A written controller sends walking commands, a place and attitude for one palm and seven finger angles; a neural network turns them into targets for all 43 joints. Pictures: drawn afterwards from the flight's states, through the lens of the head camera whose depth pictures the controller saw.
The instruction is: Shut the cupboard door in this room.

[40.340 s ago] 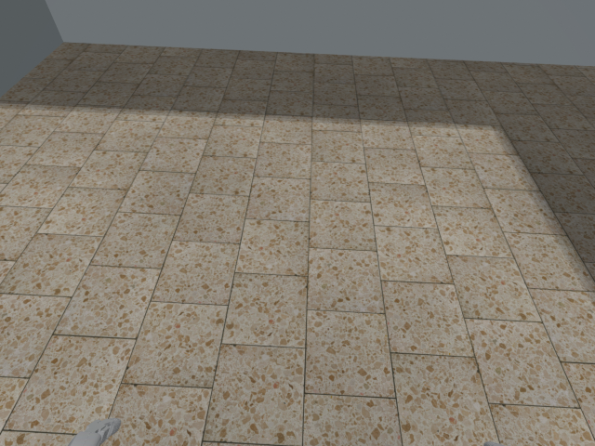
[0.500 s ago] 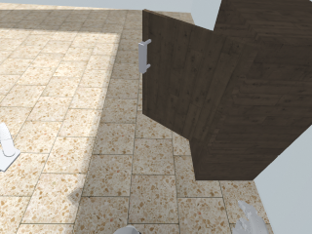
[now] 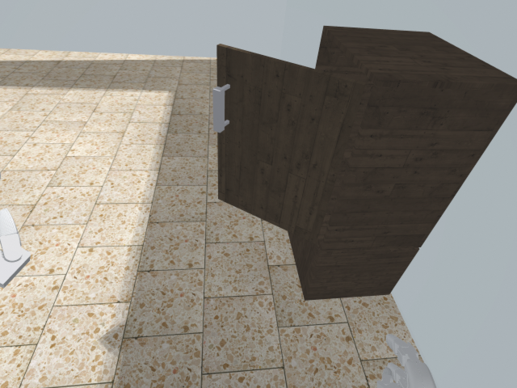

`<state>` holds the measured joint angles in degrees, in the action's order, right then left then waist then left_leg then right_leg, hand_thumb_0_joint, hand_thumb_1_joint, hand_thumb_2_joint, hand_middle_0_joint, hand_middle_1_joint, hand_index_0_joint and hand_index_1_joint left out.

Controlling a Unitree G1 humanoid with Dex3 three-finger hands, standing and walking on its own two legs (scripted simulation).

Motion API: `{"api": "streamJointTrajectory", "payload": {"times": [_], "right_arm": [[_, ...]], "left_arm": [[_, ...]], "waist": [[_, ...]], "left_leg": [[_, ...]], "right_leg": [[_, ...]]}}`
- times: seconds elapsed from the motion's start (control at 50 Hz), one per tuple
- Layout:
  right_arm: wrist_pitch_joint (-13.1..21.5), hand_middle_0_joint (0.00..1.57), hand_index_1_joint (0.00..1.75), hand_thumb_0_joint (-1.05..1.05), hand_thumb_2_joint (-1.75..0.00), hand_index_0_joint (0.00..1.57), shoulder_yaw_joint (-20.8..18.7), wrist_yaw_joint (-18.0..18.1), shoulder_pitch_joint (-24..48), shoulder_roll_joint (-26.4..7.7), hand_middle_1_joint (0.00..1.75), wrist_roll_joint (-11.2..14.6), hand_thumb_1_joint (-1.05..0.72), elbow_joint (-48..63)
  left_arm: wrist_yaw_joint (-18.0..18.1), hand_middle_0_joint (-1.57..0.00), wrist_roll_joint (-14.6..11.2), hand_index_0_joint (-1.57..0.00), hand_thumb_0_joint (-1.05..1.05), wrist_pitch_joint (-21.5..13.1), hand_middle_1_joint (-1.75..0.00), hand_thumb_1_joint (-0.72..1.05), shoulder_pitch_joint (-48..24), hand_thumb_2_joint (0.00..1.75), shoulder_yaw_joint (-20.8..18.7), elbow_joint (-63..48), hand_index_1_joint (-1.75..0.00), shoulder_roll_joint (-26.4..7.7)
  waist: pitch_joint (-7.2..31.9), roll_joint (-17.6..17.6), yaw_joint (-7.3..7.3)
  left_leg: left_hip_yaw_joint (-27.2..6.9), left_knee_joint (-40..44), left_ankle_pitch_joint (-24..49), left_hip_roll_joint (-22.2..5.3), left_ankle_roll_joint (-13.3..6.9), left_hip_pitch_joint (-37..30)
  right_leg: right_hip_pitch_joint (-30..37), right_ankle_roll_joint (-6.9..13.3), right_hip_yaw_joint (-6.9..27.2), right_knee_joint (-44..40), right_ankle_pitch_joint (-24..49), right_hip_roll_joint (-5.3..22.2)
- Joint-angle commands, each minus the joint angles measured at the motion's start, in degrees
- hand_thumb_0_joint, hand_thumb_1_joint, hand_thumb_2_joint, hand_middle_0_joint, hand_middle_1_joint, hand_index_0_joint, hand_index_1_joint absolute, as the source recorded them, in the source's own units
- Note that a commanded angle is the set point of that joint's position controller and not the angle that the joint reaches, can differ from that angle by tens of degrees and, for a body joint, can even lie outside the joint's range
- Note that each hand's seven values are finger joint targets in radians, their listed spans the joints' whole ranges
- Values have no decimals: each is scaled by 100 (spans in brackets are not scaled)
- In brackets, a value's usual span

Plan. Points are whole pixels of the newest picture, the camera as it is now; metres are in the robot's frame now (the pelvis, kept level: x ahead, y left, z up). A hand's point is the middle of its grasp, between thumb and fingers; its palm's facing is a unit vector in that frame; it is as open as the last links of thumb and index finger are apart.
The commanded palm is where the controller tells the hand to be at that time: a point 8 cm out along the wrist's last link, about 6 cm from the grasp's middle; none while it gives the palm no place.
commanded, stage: stop stepping back and stand still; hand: left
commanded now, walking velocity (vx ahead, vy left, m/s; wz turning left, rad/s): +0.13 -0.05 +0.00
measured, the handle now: (222, 107) +0.90 +0.12 +0.03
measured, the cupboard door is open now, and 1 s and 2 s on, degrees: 54 54 54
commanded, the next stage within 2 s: let the arm hang, fingers relaxed in 0.86 s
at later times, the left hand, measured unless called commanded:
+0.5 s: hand out of the picture +0.11 +0.30 +0.22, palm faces +0.31 -0.81 -0.51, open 7.4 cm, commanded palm +0.08 +0.34 +0.19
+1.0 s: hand out of the picture +0.14 +0.33 +0.18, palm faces +0.33 -0.77 -0.54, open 7.4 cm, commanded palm none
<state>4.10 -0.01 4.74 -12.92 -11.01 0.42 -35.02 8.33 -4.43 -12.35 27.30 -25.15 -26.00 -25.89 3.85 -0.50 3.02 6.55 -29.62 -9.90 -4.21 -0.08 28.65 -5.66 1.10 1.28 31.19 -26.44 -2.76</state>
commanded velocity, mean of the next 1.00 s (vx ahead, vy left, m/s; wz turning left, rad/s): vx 0.13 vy -0.11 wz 0.00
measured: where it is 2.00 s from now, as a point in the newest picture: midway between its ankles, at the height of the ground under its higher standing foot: outside the picture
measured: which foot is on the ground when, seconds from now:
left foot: down 0.00-0.02, up 0.04-0.10, down 0.12-0.36, up 0.38-0.62, down 0.64-1.00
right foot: down 0.00-0.14, up 0.16-0.38, down 0.40-1.00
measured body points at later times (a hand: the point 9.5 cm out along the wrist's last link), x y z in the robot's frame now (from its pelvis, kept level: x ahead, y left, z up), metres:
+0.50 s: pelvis -0.11 +0.07 +0.00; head -0.13 +0.10 +0.45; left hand +0.09 +0.34 +0.25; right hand -0.01 -0.17 -0.09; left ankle -0.01 +0.18 -0.66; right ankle -0.14 +0.01 -0.72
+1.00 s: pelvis -0.09 +0.09 +0.01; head -0.09 +0.08 +0.46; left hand +0.11 +0.37 +0.21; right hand +0.02 -0.15 -0.10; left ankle -0.07 +0.21 -0.69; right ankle -0.10 +0.02 -0.72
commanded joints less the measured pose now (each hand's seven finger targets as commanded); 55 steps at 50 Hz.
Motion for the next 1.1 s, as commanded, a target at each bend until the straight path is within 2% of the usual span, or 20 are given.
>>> {"api": "streamJointTrajectory", "payload": {"times": [0.0,0.06,0.12,0.2,0.3,0.34,0.4,0.42,0.58,0.64,0.66,0.74,0.8,0.84,0.86,0.92,0.94,0.96,1.04,1.08], "right_arm": [[115,20,30,0,-90,20,-316,61,412,-751,30,-65,-90,727],[196,20,30,0,-90,20,-265,62,262,-789,30,-31,-90,608],[523,20,30,0,-90,20,-215,126,305,-1044,30,-46,-90,527],[609,20,30,0,-90,20,-320,-106,630,-912,30,-83,-90,659],[338,20,30,0,-90,20,-321,-389,581,-537,30,-123,-90,931],[120,20,30,0,-90,20,-302,-310,275,-420,30,43,-90,737],[74,20,30,0,-90,20,-180,-178,486,-624,30,-140,-90,600],[111,20,30,0,-90,20,-111,-170,581,-472,30,-111,-90,747],[256,20,30,0,-90,20,-118,158,379,-695,30,-78,-90,596],[316,20,30,0,-90,20,-212,145,442,-982,30,-2,-90,847],[345,20,30,0,-90,20,-167,104,492,-813,30,-79,-90,694],[459,20,30,0,-90,20,-198,-59,554,-787,30,-65,-90,693],[379,20,30,0,-90,20,-259,-182,415,-698,30,-28,-90,808],[335,20,30,0,-90,20,-287,-202,309,-618,30,-5,-90,808],[292,20,30,0,-90,20,-347,-203,307,-632,30,31,-90,754],[212,20,30,0,-90,20,-212,-160,315,-583,30,-12,-90,639],[551,20,30,0,-90,20,-309,-711,709,-707,30,-68,-90,-326],[153,20,30,0,-90,20,-244,-626,186,-635,30,23,-90,-227],[-194,20,30,0,-90,20,-160,-541,49,-1063,30,-73,-90,-17],[-272,20,30,0,-90,20,-134,-472,386,-1236,30,-223,-90,-157]], "left_arm": [[104,-20,44,-20,0,-202,-30,90,-68,90,-582,-1178,-30,-1101],[195,-20,106,-20,0,-177,-30,90,-833,90,-412,-1543,-30,-1024],[274,-20,165,-20,0,-117,-30,90,-1855,90,-171,-1377,-30,-696],[170,-20,158,-20,0,-29,-30,90,-1040,90,-506,-1844,-30,-1009],[87,-20,7,-20,0,32,-30,90,1390,90,-788,-2577,-30,-1124],[121,-20,-34,-20,0,162,-30,90,1658,90,-1018,-2266,-30,-1311],[190,-20,-92,-20,0,-160,-30,90,-514,90,-1830,-2027,-30,-2193],[218,-20,6,-20,0,-186,-30,90,-634,90,-1511,-1076,-30,-1859],[239,-20,158,-20,0,93,-30,90,-598,90,140,-833,-30,-515],[242,-20,147,-20,0,-87,-30,90,-1035,90,-189,-1893,-30,-952],[179,-20,158,-20,0,-184,-30,90,-938,90,-361,-1873,-30,-1080],[253,-20,197,-20,0,-198,-30,90,-453,90,-965,-2674,-30,-1461],[303,-20,184,-20,0,-154,-30,90,438,90,-1050,-2114,-30,-1213],[336,-20,137,-20,0,-79,-30,90,701,90,-1085,-1494,-30,-1138],[345,-20,100,-20,0,-79,-30,90,617,90,-918,-1433,-30,-969],[366,-20,145,-20,0,-145,-30,90,952,90,-915,-743,-30,-851],[-391,-20,768,-20,0,744,-30,90,-477,90,1734,2726,-30,628],[-645,-20,680,-20,0,1133,-30,90,-318,90,1759,2813,-30,740],[-797,-20,479,-20,0,1285,-30,90,-523,90,2190,3576,-30,905],[-741,-20,536,-20,0,1293,-30,90,-621,90,2172,4294,-30,907]], "waist": [[-746,984,-101],[-676,761,34],[-971,-2257,21],[105,-2219,-420],[792,-1606,-512],[606,1053,-456],[-687,879,36],[-434,927,92],[-694,186,-170],[-611,-1087,-135],[-550,-921,-117],[-418,-2012,-286],[-73,-1041,-319],[76,872,-318],[49,922,-331],[-6,598,-242],[-159,527,-3],[-159,610,17],[256,304,-214],[218,331,-354]], "left_leg": [[-503,-2090,-934,313,335,-2184],[-852,-1604,-920,84,204,-1892],[-3221,2424,-3631,-903,-159,-204],[-2494,3110,-4128,-867,1192,-394],[-472,1733,-2337,-196,708,59],[286,-2142,-1550,606,538,-5],[-1046,-4542,-1116,-169,228,1261],[-930,-3756,-1184,-398,213,906],[202,45,-1190,128,-76,-1481],[-2893,1292,-434,-1686,-788,-2435],[-2926,1682,-947,-1816,-890,-1934],[-1167,1375,-1909,-1181,-520,-690],[-281,-93,-2155,-454,-153,56],[-117,-2181,-1959,343,100,572],[-442,-2855,-2048,249,112,636],[-552,-2422,-1532,27,171,580],[-455,-1814,-1933,-574,68,820],[-391,-1324,-1330,-14,166,-295],[-1341,-316,3007,-862,-349,-1704],[-1564,53,2419,-1271,-788,-885]], "right_leg": [[-4030,925,1198,-2114,-2177,1339],[-3391,737,483,-1260,-1336,1278],[-1702,-170,-299,1773,-523,-163],[-855,8,-529,2911,-414,-623],[1138,351,-1165,312,-442,-622],[-55,1014,485,-1459,-219,1118],[-1778,1581,1901,-2411,-992,2635],[-1634,914,1617,-2206,-1718,2435],[-1596,601,6,-904,-942,1079],[-2686,-89,-653,1368,10,230],[-2380,-107,-349,1746,-277,313],[-795,-112,-504,711,490,319],[254,72,-144,-441,516,424],[98,867,2407,-1612,134,1839],[41,1009,2591,-1792,321,2131],[271,1045,1487,-1116,2756,1890],[83,814,-216,-193,4555,2433],[-715,663,-128,158,5035,1577],[-1733,-91,-675,1166,2320,861],[-852,-116,-394,988,438,581]]}}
